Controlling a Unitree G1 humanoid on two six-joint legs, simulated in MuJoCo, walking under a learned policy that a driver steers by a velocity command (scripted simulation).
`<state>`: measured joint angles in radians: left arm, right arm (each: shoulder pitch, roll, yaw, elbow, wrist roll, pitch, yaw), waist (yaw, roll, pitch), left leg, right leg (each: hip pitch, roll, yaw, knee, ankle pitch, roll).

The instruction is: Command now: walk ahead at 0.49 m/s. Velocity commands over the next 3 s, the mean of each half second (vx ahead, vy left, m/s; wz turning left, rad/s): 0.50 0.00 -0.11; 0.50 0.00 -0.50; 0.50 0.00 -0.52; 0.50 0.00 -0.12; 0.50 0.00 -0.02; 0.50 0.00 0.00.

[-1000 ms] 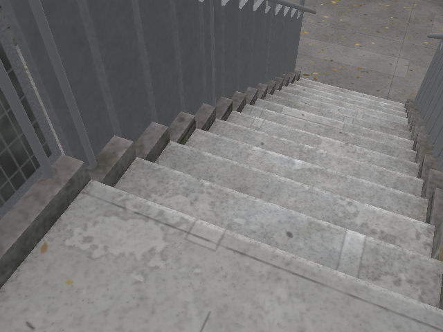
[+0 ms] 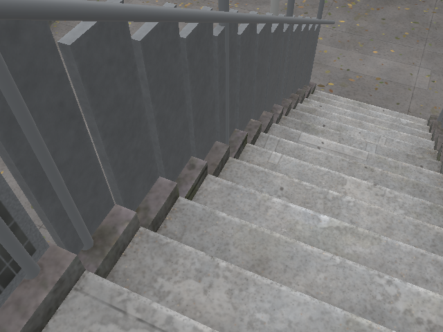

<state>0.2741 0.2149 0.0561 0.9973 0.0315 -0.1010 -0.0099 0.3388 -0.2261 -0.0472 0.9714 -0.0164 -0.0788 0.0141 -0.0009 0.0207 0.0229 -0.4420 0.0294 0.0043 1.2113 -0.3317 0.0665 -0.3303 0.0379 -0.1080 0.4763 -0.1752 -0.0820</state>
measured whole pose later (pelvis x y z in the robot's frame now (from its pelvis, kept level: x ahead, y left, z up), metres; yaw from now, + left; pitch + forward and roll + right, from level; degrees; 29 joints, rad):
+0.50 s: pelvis +0.25 +0.05 +0.01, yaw -5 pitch -1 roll -1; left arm 0.33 0.23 0.04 0.98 0.02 -0.02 0.00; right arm 0.28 -0.20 -0.06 0.94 -0.01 -0.09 0.00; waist 0.01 -0.03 0.05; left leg -0.16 0.00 0.17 0.35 -0.17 0.08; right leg -0.44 -0.03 0.01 1.05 -0.29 -0.10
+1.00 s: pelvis +0.47 -0.07 -0.12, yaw -19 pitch +1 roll +7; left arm 0.10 0.16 0.01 0.85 0.09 -0.04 -0.07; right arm 0.63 -0.13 0.03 1.13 -0.13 -0.08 -0.03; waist -0.13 -0.08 0.00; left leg 0.00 0.11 0.36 1.01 -0.90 -0.10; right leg -0.33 -0.13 -0.01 0.32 0.30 -0.09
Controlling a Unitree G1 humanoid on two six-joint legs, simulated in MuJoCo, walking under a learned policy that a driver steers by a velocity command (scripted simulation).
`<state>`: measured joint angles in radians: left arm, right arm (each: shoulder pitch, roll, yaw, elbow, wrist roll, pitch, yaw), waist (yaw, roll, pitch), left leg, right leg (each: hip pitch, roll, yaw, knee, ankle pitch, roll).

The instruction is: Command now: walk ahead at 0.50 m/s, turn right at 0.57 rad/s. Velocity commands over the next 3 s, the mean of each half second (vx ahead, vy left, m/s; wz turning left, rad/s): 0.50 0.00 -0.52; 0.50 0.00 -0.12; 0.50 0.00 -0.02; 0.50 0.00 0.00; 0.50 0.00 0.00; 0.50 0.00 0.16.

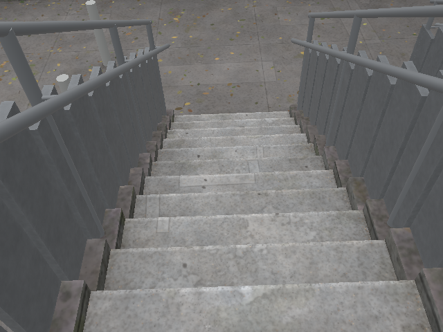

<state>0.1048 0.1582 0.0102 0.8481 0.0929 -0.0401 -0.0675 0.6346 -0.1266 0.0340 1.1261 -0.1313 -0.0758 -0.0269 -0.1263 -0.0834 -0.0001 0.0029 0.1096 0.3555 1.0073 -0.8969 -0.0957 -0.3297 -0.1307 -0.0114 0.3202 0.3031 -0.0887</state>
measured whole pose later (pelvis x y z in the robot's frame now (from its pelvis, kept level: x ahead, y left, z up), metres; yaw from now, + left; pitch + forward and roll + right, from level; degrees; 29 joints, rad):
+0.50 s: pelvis +0.27 +0.01 -0.20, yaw -17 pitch +1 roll -4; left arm 0.58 0.16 -0.04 1.02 0.10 -0.10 -0.09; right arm 0.16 -0.22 0.03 0.82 -0.08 -0.08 0.08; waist 0.10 0.07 -0.04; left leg -0.35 0.06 0.02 0.44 -0.08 0.06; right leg -0.44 0.15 0.14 1.54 -0.84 -0.03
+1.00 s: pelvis +0.50 -0.05 -0.29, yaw -19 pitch +1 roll +3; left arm 0.08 0.20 -0.03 0.86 0.00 -0.04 -0.05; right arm 0.67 -0.10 0.05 1.11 -0.02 -0.07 -0.01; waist -0.18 -0.06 -0.01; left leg -0.17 -0.05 0.11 0.94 -0.79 0.04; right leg -0.59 -0.09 0.01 0.54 0.41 -0.02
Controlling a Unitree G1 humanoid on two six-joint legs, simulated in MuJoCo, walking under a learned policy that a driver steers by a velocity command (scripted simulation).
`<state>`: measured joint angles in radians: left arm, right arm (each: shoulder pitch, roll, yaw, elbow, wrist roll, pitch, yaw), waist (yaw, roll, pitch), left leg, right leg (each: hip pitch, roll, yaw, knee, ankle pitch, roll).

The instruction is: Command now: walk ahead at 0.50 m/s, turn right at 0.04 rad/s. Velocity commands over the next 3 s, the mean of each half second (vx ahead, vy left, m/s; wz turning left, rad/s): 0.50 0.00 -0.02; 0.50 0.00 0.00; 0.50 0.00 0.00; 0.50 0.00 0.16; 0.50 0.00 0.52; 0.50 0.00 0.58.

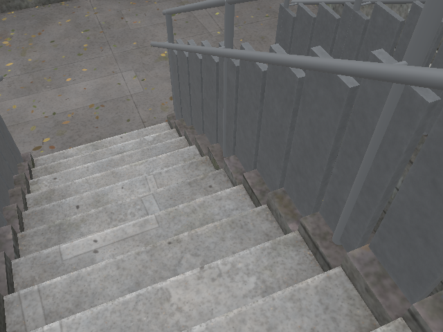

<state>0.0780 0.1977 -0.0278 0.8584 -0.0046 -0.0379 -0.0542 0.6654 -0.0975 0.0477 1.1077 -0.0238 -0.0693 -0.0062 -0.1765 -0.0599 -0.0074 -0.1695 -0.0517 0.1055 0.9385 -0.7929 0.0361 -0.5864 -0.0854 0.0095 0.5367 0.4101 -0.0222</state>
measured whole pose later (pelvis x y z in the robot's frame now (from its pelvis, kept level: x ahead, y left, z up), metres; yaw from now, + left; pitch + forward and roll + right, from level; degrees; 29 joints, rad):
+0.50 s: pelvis +0.27 -0.01 -0.14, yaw -1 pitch +1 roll -3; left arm 0.61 0.13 -0.01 1.09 0.07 -0.10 -0.01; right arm 0.16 -0.21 -0.01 0.93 -0.08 -0.06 0.06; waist 0.08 0.05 -0.04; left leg -0.66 0.11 -0.05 0.65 0.41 0.03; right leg -0.27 0.04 -0.10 0.92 -0.68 -0.05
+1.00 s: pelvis +0.51 +0.06 -0.27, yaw +0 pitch +2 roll +2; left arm 0.14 0.21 0.01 0.91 0.11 -0.05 -0.07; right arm 0.60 -0.17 0.00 1.10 -0.10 -0.13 0.00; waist -0.08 -0.03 -0.03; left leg -0.23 -0.06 0.08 0.71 -0.51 0.07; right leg -0.81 -0.09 0.07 0.84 0.38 -0.04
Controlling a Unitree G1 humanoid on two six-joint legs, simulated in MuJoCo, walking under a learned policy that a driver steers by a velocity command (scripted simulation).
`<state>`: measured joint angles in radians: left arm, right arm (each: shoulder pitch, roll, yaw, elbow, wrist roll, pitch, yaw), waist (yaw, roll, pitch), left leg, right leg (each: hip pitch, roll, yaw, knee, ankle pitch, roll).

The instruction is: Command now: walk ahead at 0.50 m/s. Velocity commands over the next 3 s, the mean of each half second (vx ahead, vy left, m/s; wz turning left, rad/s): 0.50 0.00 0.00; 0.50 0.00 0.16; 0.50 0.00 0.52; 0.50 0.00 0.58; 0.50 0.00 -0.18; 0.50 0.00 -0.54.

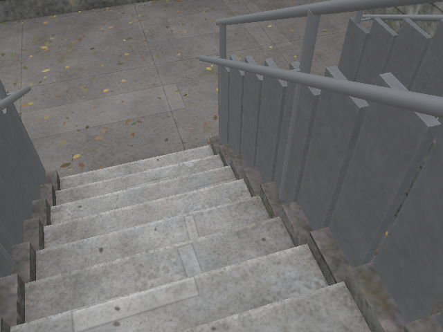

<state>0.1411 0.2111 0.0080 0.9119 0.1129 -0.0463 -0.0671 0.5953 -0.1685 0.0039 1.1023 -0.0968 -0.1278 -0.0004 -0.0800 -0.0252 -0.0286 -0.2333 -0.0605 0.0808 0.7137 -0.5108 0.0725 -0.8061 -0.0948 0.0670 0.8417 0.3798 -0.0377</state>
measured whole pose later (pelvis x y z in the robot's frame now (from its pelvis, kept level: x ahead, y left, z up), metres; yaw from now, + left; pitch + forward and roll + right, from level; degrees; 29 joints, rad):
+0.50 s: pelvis +0.28 -0.08 -0.15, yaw -1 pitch +1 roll -1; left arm 0.51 0.20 0.04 1.08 0.00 -0.07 0.01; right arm 0.22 -0.22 -0.05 0.97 -0.05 -0.02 0.01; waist 0.01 0.04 0.00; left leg -0.75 0.07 -0.05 1.11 -0.02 0.03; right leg -0.27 0.05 -0.10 0.68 -0.42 -0.08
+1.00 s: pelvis +0.56 -0.01 -0.31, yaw +6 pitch +1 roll +2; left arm 0.21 0.20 -0.01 0.90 0.11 -0.09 -0.07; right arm 0.50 -0.17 0.00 1.09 -0.09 -0.09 0.07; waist -0.06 -0.03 -0.04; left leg -0.24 -0.10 0.00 0.61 -0.39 0.10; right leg -0.84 -0.12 0.05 1.23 0.00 -0.07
